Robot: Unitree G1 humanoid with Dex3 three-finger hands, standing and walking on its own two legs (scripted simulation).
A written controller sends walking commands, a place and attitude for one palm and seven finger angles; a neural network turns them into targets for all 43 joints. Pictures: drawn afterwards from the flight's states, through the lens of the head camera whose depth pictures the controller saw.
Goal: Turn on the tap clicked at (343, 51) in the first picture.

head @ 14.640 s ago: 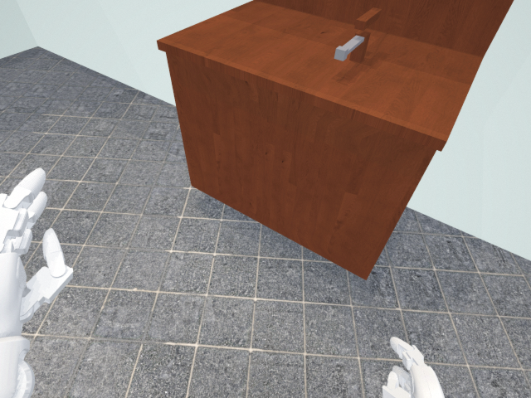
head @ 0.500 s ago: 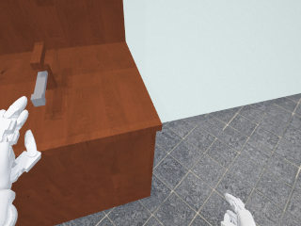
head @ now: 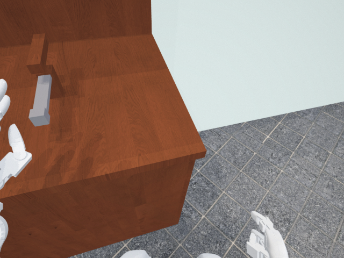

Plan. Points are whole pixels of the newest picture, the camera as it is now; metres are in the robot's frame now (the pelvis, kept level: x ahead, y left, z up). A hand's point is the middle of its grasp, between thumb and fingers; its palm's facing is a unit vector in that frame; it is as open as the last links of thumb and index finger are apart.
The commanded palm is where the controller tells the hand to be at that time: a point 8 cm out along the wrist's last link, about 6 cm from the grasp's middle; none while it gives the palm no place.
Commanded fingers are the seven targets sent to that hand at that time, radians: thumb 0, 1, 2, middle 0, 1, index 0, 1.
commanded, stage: come to a stop and stand still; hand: left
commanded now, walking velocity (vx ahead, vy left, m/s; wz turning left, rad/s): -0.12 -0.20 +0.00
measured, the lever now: (39, 116) +0.35 +0.31 +0.13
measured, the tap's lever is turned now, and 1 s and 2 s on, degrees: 0 0 0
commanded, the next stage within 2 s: look again from close up in 1.76 s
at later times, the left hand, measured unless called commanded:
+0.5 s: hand (50, 132) +0.27 +0.23 +0.19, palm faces +0.37 -0.86 -0.36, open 7.4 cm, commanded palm +0.21 +0.27 +0.20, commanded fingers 0.00 0.90 0.90 -0.20 -0.30 -0.20 -0.30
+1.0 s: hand (48, 138) +0.27 +0.24 +0.17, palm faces +0.30 -0.87 -0.39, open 7.4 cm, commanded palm +0.21 +0.28 +0.20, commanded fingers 0.00 0.90 0.90 -0.20 -0.30 -0.20 -0.30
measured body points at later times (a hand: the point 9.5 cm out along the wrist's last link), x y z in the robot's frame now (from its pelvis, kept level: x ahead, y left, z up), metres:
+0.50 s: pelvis +0.05 +0.00 +0.03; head +0.07 +0.01 +0.48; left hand +0.25 +0.28 +0.21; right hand +0.23 -0.25 -0.04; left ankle +0.04 +0.09 -0.71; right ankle +0.07 -0.11 -0.71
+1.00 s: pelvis +0.04 +0.00 +0.03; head +0.07 +0.02 +0.48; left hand +0.25 +0.29 +0.19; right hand +0.19 -0.22 -0.05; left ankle +0.04 +0.09 -0.71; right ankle +0.07 -0.11 -0.71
